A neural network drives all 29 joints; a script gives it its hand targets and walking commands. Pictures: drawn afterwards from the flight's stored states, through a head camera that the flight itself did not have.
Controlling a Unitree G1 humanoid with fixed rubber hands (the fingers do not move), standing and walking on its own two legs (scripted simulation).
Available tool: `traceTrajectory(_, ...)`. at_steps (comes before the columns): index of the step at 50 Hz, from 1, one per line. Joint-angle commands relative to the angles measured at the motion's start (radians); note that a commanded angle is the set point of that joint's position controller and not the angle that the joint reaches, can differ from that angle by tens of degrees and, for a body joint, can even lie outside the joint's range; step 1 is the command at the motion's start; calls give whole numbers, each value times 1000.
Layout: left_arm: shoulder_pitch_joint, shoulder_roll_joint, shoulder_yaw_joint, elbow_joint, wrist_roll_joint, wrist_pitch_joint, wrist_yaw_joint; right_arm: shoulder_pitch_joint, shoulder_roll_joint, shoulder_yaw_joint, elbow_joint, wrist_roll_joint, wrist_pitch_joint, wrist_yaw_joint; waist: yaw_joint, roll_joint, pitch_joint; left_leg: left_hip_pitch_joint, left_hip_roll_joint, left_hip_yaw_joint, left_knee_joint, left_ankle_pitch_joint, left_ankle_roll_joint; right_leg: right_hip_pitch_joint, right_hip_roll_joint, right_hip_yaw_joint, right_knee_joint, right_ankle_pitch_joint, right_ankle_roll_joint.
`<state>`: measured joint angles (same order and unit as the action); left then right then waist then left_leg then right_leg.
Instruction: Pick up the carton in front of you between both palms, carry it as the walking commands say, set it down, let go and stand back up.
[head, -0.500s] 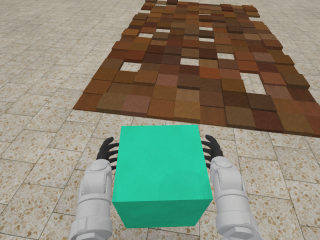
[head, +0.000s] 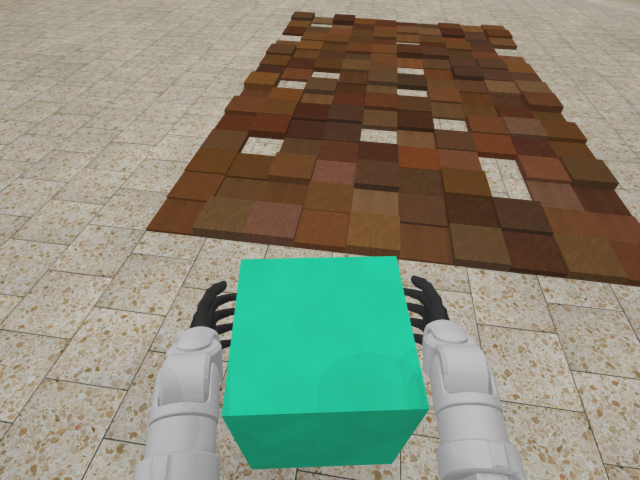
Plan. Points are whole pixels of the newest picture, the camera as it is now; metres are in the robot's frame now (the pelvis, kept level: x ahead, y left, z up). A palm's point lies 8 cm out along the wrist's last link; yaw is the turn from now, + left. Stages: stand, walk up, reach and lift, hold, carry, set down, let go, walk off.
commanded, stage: hold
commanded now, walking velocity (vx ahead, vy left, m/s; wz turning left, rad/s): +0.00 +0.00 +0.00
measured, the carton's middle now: (320, 367) +0.28 +0.00 -0.03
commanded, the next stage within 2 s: carry in 0.78 s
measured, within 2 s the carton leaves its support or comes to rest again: neither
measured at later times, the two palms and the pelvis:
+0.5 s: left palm (203, 338) +0.28 +0.15 +0.05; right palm (438, 333) +0.28 -0.15 +0.05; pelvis -0.02 +0.00 +0.00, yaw +0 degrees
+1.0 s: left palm (223, 302) +0.32 +0.13 +0.07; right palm (450, 307) +0.31 -0.17 +0.06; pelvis +0.03 -0.01 -0.01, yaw -3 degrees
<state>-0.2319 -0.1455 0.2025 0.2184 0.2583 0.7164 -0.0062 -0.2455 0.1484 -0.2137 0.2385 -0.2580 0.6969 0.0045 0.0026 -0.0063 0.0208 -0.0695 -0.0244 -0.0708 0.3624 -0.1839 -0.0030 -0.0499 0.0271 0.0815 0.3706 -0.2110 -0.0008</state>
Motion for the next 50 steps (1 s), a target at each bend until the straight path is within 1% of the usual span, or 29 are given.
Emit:
traceTrajectory(1,-457,-903,-574,-116,-263,-15,-213,-422,918,561,-93,249,2,211,-6,4,-283,137,-64,-11,-28,281,-7,42,58,11,-51,293,12)
traceTrajectory(2,-445,-890,-567,-117,-258,-4,-209,-409,904,553,-95,244,13,208,-6,4,-262,133,-64,-10,-35,266,-7,39,58,11,-57,277,12)
traceTrajectory(4,-433,-863,-535,-96,-239,14,-205,-396,875,523,-77,228,32,206,-5,2,-198,110,-62,-5,-47,198,-4,16,57,8,-69,204,8)
traceTrajectory(7,-455,-852,-503,-62,-219,22,-208,-428,862,497,-47,216,39,212,-1,1,-139,80,-58,1,-55,96,2,-20,53,4,-76,100,2)
traceTrajectory(13,-543,-894,-510,-54,-227,10,-219,-526,896,514,-41,229,25,227,2,3,-186,82,-54,1,-38,64,4,-27,50,0,-60,65,-2)
traceTrajectory(18,-573,-903,-508,-24,-225,8,-221,-549,900,504,-9,221,22,229,-4,5,-189,83,-53,2,-35,36,2,-39,49,-2,-58,33,-4)
traceTrajectory(22,-581,-905,-499,-5,-219,9,-222,-555,899,492,8,214,23,231,-5,5,-187,84,-52,2,-37,34,1,-41,49,-4,-59,31,-4)
traceTrajectory(26,-574,-906,-496,-2,-217,10,-222,-551,897,489,7,212,24,231,-4,5,-194,92,-53,1,-38,61,-1,-31,51,-5,-59,57,-3)
traceTrajectory(38,-509,-896,-506,-47,-225,16,-214,-488,889,501,-37,222,31,225,-1,5,-208,115,-55,-1,-41,156,-4,1,55,-1,-61,149,3)
traceTrajectory(39,-542,-891,-524,-43,-243,25,-216,-524,884,523,-51,238,38,227,-8,32,-234,-15,119,21,33,18,14,-118,-120,14,10,40,-10)
traceTrajectory(40,-543,-889,-525,-61,-251,25,-216,-518,890,521,-50,242,43,225,-3,20,-252,-51,115,-15,9,-196,20,-142,-107,34,-1,-170,-17)
traceTrajectory(41,-548,-893,-548,-84,-269,28,-215,-515,891,541,-73,254,46,223,-3,17,-227,-109,115,-29,-19,-404,26,-205,-94,37,-11,-370,-20)
traceTrajectory(42,-569,-898,-571,-109,-283,32,-213,-524,893,564,-100,266,51,219,-7,24,-209,-132,123,-50,-36,-528,36,-259,-83,37,-2,-476,-22)
traceTrajectory(43,-585,-900,-592,-136,-295,38,-210,-537,894,581,-126,278,57,215,-9,39,-200,-129,140,-75,-45,-534,46,-296,-73,21,33,-451,-20)
traceTrajectory(44,-585,-900,-616,-159,-311,48,-207,-537,897,606,-151,295,68,209,-10,62,-224,-109,163,-104,-61,-489,58,-305,-55,-18,92,-356,-16)
traceTrajectory(45,-584,-898,-646,-187,-331,64,-203,-521,896,630,-176,309,83,202,-12,97,-268,-85,192,-146,-85,-438,76,-298,-31,-75,173,-238,-9)
traceTrajectory(46,-579,-889,-674,-217,-353,85,-200,-496,890,653,-204,320,104,193,-12,131,-297,-72,221,-183,-104,-413,100,-299,-11,-120,198,-183,-6)
traceTrajectory(47,-574,-880,-700,-243,-377,110,-197,-484,878,676,-234,335,130,184,-10,142,-304,-85,235,-188,-103,-420,117,-287,-13,-134,157,-196,-10)
traceTrajectory(48,-573,-878,-724,-271,-401,138,-193,-491,859,696,-272,351,158,175,-8,138,-307,-131,230,-165,-90,-448,117,-243,-20,-135,107,-215,-16)
traceTrajectory(49,-577,-872,-739,-292,-418,167,-188,-507,840,713,-310,369,189,169,-5,114,-300,-198,202,-105,-48,-451,97,-178,-38,-113,53,-228,-23)
traceTrajectory(50,-571,-858,-738,-296,-428,197,-182,-519,822,724,-332,385,220,167,0,26,-280,-283,147,-13,60,-399,59,-113,-99,-22,-22,-277,-41)
